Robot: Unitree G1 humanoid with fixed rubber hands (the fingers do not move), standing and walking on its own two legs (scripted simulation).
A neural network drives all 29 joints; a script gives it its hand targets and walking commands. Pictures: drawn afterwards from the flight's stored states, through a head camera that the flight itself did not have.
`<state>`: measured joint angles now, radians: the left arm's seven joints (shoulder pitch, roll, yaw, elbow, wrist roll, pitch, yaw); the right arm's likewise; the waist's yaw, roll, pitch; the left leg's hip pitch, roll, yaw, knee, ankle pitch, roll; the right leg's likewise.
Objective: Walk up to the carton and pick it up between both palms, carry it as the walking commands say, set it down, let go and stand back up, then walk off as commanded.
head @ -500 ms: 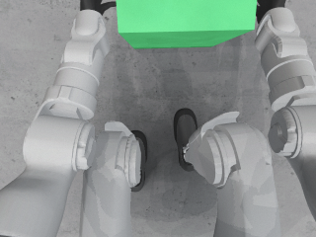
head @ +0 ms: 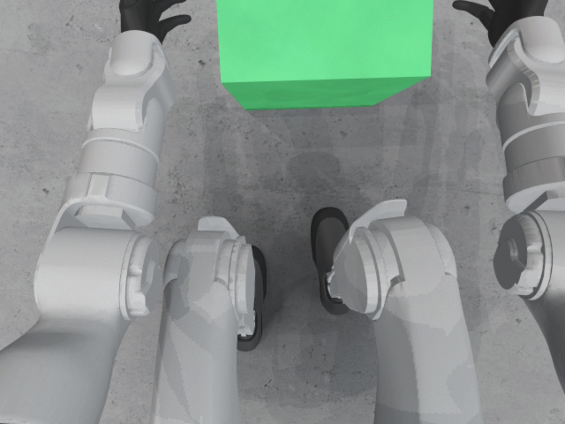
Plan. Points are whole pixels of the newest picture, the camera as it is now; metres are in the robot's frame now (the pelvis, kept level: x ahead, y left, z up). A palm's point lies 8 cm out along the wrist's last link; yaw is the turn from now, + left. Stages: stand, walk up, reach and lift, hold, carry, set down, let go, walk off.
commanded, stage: set down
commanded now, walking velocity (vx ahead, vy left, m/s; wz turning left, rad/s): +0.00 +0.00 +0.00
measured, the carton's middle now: (313, 45) +0.54 -0.08 -0.26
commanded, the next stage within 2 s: let go in 1.10 s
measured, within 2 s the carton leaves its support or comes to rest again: neither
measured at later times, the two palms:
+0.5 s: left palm out of the picture +0.54 +0.13 +0.02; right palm out of the picture +0.50 -0.28 +0.02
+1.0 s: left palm out of the picture +0.54 +0.13 +0.17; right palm out of the picture +0.50 -0.29 +0.17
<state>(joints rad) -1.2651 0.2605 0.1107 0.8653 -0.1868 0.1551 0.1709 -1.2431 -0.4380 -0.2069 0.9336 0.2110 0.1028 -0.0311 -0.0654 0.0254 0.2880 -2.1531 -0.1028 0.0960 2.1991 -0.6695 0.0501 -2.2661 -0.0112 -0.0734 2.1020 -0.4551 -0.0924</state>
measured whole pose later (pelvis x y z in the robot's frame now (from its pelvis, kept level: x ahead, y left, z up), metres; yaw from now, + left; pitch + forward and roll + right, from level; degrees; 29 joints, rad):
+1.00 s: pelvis +0.05 +0.00 +0.26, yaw -2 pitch +42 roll +2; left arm -0.94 0.19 0.24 0.76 -0.02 0.17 0.06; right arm -0.98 -0.35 -0.32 0.88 0.04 0.12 0.11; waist -0.04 0.02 -0.08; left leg -1.50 -0.10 0.01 1.20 -0.44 0.03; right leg -1.59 0.05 0.00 1.14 -0.29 -0.05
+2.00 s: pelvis +0.14 +0.00 +0.39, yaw -4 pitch +4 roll -1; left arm 0.18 0.20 0.04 0.47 0.00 0.03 -0.05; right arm 0.21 -0.22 -0.06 0.44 0.01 0.04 0.06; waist 0.01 0.03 0.05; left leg -0.22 -0.06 -0.05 0.47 -0.32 0.05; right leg -0.30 0.08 0.02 0.43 -0.19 -0.04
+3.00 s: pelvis +0.18 +0.02 +0.38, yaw -8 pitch +3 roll -1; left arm 0.34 0.24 -0.01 0.89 0.02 -0.02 0.04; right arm 0.38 -0.24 0.01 0.77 -0.02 -0.01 -0.05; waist -0.01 0.00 -0.08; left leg -0.12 -0.07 0.02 0.49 -0.42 0.09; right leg -0.27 0.09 0.09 0.56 -0.33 -0.03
